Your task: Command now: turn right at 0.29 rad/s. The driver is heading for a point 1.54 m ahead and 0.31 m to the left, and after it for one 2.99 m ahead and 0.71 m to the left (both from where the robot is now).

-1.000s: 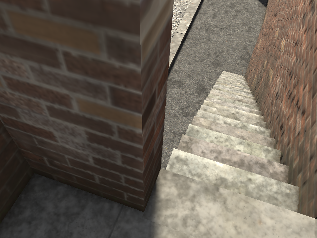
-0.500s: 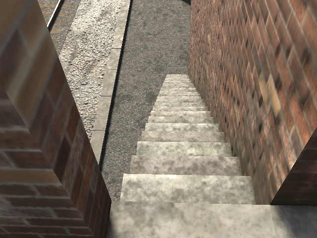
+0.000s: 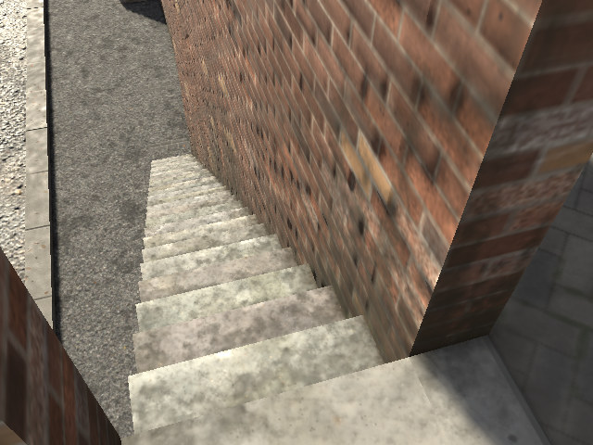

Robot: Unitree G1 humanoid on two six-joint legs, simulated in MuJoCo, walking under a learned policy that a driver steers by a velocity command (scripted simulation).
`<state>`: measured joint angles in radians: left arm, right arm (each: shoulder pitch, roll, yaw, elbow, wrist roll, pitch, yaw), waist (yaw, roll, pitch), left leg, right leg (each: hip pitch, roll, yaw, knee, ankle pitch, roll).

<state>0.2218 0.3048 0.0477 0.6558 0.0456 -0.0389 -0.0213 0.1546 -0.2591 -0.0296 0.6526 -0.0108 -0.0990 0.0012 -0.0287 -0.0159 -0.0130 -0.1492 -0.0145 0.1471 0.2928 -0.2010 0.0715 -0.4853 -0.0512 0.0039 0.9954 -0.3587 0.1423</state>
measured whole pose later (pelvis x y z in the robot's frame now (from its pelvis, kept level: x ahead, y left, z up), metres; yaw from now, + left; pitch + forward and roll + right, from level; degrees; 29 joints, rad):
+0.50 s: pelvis +0.00 -0.03 -0.02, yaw -2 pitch +1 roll +0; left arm 0.15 0.27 0.03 0.59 0.00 -0.07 -0.04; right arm 0.14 -0.26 -0.04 0.72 0.00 -0.07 0.05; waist -0.04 0.00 0.02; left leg -0.23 0.06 0.16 0.59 -0.37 0.01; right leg -0.30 -0.02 -0.05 0.59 -0.32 -0.01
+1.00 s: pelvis +0.04 -0.01 -0.02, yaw -2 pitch +0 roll -1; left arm 0.33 0.27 0.05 0.69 0.03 -0.06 0.02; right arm 0.20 -0.29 -0.05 0.82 -0.04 -0.10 0.02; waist -0.01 0.00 0.03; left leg -0.15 0.01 0.10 0.55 -0.40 0.10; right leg -0.18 -0.01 -0.03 0.53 -0.35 -0.06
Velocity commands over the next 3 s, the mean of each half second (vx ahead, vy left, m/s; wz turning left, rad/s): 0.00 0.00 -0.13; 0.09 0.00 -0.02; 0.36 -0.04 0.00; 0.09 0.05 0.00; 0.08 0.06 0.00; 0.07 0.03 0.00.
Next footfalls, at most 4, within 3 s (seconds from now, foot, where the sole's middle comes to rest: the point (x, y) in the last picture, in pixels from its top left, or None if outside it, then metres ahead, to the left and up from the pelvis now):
0.12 right None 0.04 -0.14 -0.79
1.42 right None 0.41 -0.12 -0.79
1.84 left None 0.47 0.13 -0.79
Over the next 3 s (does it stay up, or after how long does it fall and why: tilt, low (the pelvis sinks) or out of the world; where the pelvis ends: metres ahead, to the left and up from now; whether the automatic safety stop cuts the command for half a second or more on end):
stays up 0.42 0.02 -0.01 its command is cut before an obstacle after 1.4 s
